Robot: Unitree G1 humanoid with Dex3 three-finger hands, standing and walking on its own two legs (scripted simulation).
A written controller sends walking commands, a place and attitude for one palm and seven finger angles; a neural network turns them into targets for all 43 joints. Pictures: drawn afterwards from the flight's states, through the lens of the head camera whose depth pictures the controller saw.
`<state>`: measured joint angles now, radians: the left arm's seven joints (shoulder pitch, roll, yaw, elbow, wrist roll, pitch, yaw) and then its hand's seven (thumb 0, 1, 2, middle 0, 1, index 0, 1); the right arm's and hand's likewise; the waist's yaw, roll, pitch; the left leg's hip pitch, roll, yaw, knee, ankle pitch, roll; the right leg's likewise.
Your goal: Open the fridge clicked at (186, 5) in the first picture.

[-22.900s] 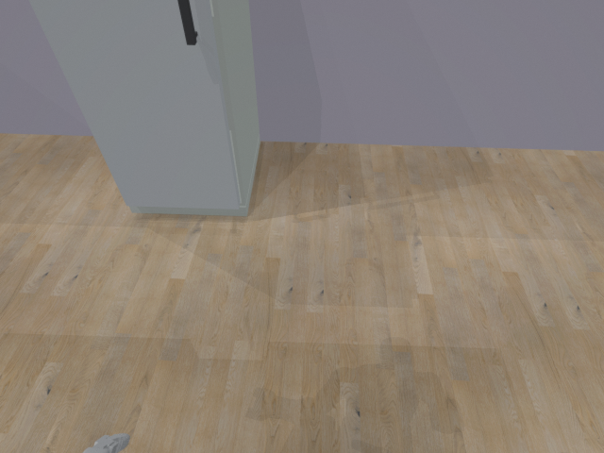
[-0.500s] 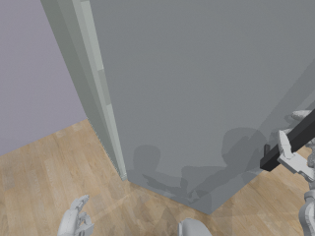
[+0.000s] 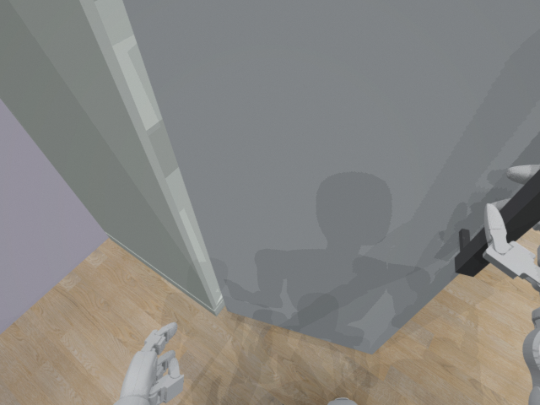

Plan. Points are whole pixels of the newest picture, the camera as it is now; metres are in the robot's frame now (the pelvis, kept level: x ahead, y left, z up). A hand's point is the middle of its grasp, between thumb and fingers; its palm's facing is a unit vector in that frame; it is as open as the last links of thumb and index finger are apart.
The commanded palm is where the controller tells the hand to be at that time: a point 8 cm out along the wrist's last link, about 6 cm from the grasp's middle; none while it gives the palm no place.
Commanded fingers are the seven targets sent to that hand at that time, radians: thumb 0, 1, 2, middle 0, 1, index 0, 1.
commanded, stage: stop walking and hold the door back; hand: right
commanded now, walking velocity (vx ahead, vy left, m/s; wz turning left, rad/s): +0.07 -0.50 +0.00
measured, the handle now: out of the picture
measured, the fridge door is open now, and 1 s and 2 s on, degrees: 72 69 69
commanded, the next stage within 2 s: loosen the grip on the handle in 1.74 s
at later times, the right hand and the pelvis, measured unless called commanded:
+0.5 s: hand (494, 235) +0.28 -0.23 +0.17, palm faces +0.41 +0.89 -0.19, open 6.2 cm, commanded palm +0.24 -0.28 +0.15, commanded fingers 0.00 -0.90 -0.90 0.45 1.40 0.45 1.40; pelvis -0.09 +0.03 +0.00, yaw -8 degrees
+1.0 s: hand (492, 215) +0.31 -0.24 +0.17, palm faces +0.37 +0.91 -0.18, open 5.5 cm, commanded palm +0.25 -0.29 +0.15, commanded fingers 0.00 -0.90 -0.90 0.45 1.40 0.45 1.40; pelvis -0.11 +0.02 +0.01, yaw -7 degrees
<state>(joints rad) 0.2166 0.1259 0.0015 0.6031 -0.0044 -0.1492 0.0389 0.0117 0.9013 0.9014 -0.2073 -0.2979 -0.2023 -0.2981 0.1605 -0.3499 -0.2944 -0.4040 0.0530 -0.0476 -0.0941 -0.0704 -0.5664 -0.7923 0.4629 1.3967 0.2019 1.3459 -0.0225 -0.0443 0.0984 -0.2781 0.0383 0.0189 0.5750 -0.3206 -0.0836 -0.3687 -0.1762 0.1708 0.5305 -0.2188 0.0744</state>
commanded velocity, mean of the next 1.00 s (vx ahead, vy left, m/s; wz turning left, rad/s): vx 0.13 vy -0.10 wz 0.00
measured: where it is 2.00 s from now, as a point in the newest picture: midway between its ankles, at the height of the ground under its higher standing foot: outside the picture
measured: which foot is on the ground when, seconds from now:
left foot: up 0.00-0.00, down 0.02-0.42, up 0.44-0.66, down 0.68-1.00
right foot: down 0.00-0.00, up 0.02-0.38, down 0.40-0.70, up 0.72-1.00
